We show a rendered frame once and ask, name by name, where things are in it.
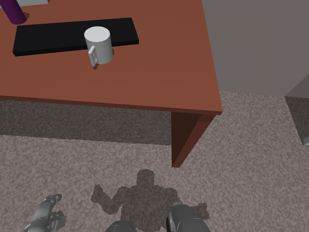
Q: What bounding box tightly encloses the desk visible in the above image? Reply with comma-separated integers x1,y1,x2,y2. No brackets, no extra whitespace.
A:
0,0,223,168

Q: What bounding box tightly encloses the left robot hand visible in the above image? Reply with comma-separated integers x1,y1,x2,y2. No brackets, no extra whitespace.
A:
31,194,67,231

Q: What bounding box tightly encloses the left robot arm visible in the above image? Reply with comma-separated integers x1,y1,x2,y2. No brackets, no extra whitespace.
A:
22,219,51,232

